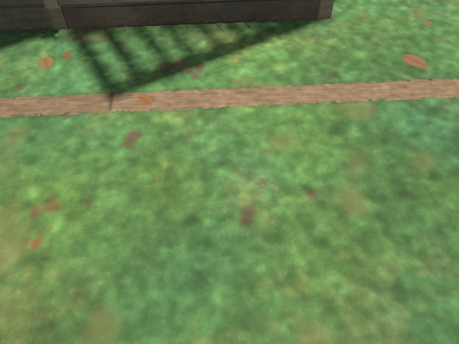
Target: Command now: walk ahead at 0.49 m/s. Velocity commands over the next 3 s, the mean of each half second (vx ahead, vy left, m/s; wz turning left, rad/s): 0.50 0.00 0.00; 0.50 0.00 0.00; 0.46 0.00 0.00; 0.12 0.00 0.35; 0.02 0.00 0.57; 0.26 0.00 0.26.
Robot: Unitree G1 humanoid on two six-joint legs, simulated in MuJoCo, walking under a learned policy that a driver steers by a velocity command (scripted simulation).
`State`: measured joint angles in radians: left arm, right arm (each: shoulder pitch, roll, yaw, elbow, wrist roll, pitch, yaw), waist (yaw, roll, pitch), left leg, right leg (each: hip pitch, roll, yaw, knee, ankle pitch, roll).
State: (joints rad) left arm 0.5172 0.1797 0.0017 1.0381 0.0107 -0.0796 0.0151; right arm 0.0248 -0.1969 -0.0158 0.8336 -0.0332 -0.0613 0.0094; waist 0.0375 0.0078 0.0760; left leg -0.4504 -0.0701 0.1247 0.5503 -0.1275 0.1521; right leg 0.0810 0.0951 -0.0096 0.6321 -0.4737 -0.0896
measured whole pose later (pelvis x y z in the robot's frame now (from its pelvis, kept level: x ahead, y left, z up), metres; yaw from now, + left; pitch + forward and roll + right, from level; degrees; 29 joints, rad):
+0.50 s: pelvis +0.27 -0.02 +0.02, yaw +1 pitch +1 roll +1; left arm -0.01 0.19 0.01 0.84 0.02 -0.04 -0.03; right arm 0.50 -0.18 -0.01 1.08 -0.02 -0.09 -0.01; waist -0.09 -0.02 0.06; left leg 0.13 -0.08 0.05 0.21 -0.35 0.07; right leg -0.53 -0.03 -0.07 0.58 -0.09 -0.07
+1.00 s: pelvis +0.53 -0.04 +0.03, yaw +1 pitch +0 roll -1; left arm 0.49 0.16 0.02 1.07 0.02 -0.10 0.00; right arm 0.03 -0.19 -0.02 0.90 -0.02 -0.04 0.03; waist 0.07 0.03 0.05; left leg -0.59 0.07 0.06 0.65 -0.03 0.05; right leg 0.09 0.09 -0.08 0.17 -0.27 -0.08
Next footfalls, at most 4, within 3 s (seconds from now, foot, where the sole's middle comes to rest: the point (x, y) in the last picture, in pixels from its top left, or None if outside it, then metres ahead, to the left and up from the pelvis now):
0.54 right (292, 338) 0.46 -0.12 -0.75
1.10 left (232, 241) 0.76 0.06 -0.75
1.62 right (277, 180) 1.00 -0.09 -0.75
2.08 left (223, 212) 0.86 0.09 -0.75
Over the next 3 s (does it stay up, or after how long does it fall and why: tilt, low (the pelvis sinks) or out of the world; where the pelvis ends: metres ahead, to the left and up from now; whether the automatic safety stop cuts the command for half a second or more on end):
stays up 0.91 0.06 0.02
